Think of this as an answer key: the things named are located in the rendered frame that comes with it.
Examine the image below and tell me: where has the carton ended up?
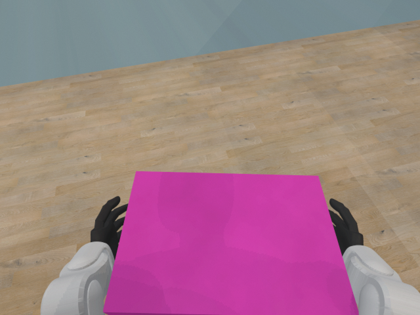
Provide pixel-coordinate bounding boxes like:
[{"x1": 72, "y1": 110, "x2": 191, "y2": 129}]
[{"x1": 103, "y1": 171, "x2": 359, "y2": 315}]

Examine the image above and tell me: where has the right robot forearm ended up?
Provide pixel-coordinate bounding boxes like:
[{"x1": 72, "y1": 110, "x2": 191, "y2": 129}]
[{"x1": 343, "y1": 245, "x2": 420, "y2": 315}]

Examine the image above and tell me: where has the robot left hand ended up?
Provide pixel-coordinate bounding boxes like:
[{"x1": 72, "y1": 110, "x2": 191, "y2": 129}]
[{"x1": 91, "y1": 196, "x2": 128, "y2": 260}]

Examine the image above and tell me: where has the robot right hand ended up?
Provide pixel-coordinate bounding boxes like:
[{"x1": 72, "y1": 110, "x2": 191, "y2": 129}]
[{"x1": 329, "y1": 198, "x2": 364, "y2": 256}]

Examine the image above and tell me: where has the left robot forearm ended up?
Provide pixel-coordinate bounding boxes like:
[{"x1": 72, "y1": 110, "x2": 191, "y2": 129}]
[{"x1": 41, "y1": 241, "x2": 115, "y2": 315}]

